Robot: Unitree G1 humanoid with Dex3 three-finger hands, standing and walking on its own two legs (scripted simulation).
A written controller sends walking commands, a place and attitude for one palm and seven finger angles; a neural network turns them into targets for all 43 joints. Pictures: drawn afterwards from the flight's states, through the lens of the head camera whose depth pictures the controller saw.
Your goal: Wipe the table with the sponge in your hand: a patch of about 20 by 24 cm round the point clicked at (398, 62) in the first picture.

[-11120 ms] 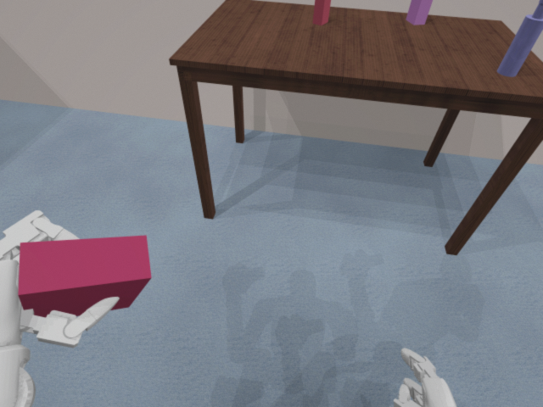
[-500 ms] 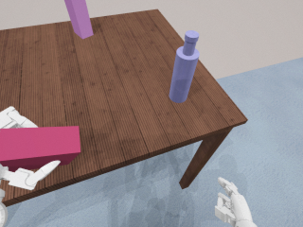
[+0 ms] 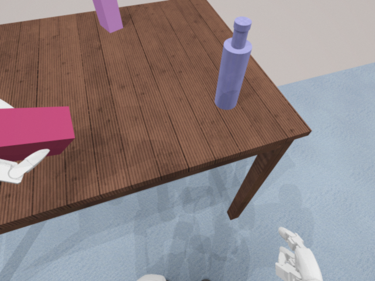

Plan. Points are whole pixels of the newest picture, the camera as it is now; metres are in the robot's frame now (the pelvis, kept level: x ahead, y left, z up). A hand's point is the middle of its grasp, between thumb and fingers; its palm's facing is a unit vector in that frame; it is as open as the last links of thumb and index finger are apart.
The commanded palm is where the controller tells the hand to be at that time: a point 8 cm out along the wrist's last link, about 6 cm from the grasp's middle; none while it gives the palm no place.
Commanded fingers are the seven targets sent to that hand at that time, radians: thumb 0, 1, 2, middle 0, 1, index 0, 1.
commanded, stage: come to a stop and stand still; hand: left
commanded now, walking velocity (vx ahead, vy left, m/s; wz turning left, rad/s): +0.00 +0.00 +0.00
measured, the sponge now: (37, 136) +0.28 +0.27 +0.18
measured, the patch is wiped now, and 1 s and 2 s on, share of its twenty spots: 0.00 0.00 0.00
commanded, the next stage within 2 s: look again from close up in 1.42 s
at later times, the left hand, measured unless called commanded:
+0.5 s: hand (3, 161) +0.24 +0.31 +0.17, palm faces +0.41 -0.85 -0.33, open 9.1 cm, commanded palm +0.18 +0.34 +0.18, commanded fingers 0.00 0.10 1.30 -1.20 -1.60 -1.20 -1.60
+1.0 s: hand (24, 171) +0.23 +0.28 +0.15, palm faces +0.40 -0.84 -0.37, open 9.1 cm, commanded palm +0.17 +0.31 +0.18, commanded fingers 0.00 0.10 1.30 -1.20 -1.60 -1.20 -1.60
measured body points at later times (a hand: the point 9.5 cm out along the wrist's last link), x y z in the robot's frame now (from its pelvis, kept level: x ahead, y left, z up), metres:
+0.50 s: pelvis +0.01 +0.07 +0.00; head +0.03 +0.09 +0.45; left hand +0.21 +0.35 +0.18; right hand +0.21 -0.14 -0.07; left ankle +0.01 +0.11 -0.74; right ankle +0.03 -0.07 -0.74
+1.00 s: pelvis +0.02 +0.03 +0.00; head +0.03 +0.05 +0.45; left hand +0.21 +0.33 +0.17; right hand +0.20 -0.19 -0.07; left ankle +0.01 +0.11 -0.74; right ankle +0.03 -0.07 -0.74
